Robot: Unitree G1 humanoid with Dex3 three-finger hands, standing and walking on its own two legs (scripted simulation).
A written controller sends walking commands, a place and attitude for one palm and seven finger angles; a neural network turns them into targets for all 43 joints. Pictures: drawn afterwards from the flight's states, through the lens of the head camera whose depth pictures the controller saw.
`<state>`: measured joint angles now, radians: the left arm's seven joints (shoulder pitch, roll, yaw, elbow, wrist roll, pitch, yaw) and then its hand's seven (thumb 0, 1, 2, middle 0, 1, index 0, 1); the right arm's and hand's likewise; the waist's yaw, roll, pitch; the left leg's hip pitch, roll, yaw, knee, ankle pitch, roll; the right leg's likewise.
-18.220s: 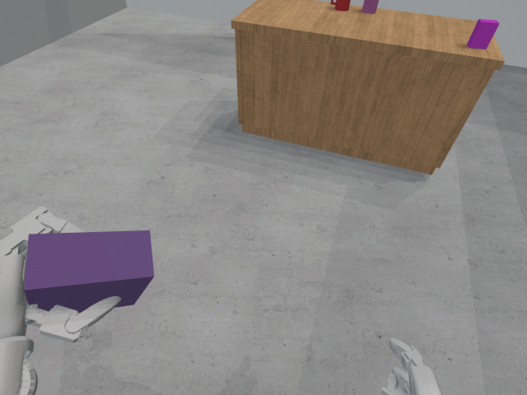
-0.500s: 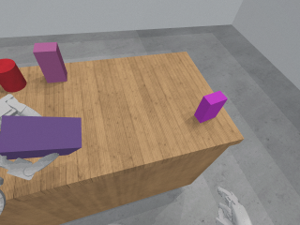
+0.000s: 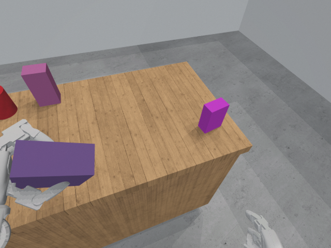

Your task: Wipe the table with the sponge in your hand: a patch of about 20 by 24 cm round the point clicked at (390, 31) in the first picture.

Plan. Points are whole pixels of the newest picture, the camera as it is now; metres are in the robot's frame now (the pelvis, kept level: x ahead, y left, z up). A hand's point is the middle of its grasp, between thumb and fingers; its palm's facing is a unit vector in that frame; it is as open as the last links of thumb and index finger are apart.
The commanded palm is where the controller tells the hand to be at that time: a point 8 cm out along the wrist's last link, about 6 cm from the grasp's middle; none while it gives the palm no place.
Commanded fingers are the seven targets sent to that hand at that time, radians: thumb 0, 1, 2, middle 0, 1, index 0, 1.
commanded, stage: come to a stop and stand still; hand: left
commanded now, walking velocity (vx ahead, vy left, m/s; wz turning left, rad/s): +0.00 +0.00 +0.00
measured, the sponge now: (64, 167) +0.23 +0.21 +0.13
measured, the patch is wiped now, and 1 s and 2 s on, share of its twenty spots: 0.00 0.00 0.00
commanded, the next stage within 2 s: look again from close up in 0.28 s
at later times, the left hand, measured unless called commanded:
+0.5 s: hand (23, 170) +0.21 +0.26 +0.15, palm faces +0.40 -0.84 -0.36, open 9.8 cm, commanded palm +0.15 +0.29 +0.18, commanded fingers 0.00 0.10 1.30 -1.20 -1.60 -1.20 -1.60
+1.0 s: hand out of the picture +0.22 +0.29 +0.18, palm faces +0.44 -0.79 -0.42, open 9.8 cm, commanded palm +0.14 +0.29 +0.18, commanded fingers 0.00 0.10 1.30 -1.20 -1.60 -1.20 -1.60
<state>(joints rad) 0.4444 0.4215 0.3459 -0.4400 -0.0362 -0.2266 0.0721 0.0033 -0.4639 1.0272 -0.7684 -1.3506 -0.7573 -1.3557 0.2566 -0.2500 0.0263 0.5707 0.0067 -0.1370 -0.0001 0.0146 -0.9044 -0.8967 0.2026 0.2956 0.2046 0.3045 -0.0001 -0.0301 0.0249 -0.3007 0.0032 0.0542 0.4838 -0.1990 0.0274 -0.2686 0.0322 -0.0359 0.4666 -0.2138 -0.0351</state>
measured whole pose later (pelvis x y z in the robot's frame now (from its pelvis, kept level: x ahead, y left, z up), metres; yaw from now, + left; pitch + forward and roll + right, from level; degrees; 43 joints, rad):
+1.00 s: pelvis -0.02 +0.01 +0.00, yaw +0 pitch -2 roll -1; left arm 0.20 0.47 0.42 -0.29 -0.01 -0.23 0.06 0.00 -0.47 1.03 -0.77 -1.35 -0.76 -1.35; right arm 0.23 -0.21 0.04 0.59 0.00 -0.13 -0.02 0.02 -0.91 -0.90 0.20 0.30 0.20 0.30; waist 0.05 -0.02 0.05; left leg -0.29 0.00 0.06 0.50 -0.18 0.05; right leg -0.25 0.03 -0.03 0.45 -0.18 -0.02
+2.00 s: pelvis +0.02 +0.03 +0.01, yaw +1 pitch +0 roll -1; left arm 0.43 0.37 0.34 -0.46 -0.04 -0.20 0.09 0.00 -0.46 1.03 -0.77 -1.35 -0.76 -1.35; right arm 0.21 -0.19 0.04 0.58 0.00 -0.12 -0.04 0.02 -0.91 -0.90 0.20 0.30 0.20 0.30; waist 0.02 -0.02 0.03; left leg -0.23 -0.03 0.05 0.44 -0.21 0.06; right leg -0.17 0.01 -0.03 0.37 -0.20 0.00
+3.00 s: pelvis +0.03 -0.05 +0.00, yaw +0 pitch +1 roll -1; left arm 0.49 0.38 0.34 -0.49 -0.08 -0.14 0.09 0.00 -0.46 1.03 -0.77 -1.35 -0.76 -1.35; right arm 0.20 -0.24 -0.01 0.59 0.02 -0.06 -0.05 0.02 -0.91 -0.90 0.20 0.30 0.20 0.30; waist -0.01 0.01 0.02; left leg -0.27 0.07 0.01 0.52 -0.25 -0.01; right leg -0.19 0.11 -0.06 0.41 -0.24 -0.10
